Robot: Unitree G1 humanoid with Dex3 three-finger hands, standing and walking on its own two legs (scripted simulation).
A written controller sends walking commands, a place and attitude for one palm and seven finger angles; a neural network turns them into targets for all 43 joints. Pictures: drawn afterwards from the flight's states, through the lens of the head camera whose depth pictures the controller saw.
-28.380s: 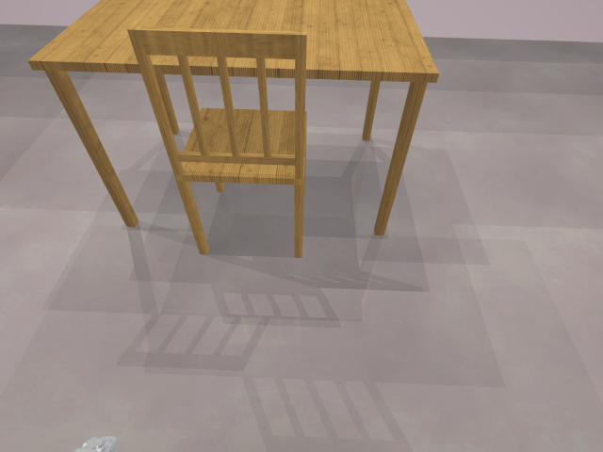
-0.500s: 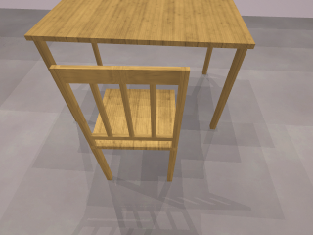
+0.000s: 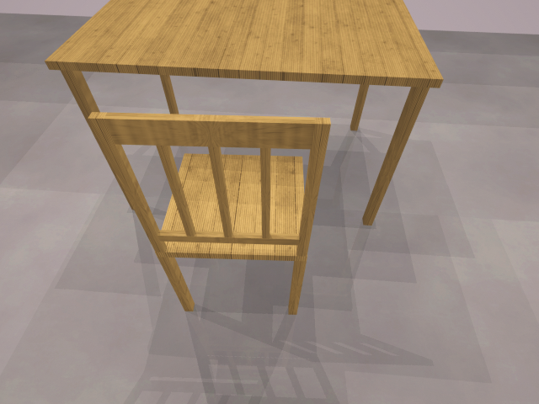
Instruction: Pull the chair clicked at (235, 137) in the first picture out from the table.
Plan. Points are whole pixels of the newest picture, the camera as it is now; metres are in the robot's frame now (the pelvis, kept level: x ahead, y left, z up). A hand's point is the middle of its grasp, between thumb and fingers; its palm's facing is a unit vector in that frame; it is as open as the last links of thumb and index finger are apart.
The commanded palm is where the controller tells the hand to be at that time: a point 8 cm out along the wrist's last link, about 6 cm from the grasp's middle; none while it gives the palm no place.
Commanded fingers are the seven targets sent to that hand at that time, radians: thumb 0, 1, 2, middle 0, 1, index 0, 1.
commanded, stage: take the last steps up to it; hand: left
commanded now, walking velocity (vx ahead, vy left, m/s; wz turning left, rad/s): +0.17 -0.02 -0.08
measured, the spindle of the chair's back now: (222, 196) +0.55 +0.14 -0.09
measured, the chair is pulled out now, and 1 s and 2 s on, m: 0.32 0.32 0.32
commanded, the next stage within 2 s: come to a stop and stand still in 0.46 s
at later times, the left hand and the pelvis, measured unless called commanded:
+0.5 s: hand out of the picture +0.04 +0.15 -0.18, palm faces +0.03 -0.99 -0.16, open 7.4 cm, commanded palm none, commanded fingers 0.00 0.90 0.90 -0.20 -0.30 -0.20 -0.30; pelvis +0.05 -0.01 -0.01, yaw -1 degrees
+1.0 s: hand out of the picture +0.07 +0.19 -0.18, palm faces -0.04 -0.98 -0.22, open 7.3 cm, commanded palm none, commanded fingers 0.00 0.90 0.90 -0.20 -0.30 -0.20 -0.30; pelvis +0.03 +0.02 -0.01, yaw -3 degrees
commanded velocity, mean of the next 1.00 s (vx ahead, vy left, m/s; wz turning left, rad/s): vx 0.07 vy -0.01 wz -0.03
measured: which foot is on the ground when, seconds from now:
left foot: down 0.00-1.00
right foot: down 0.00-1.00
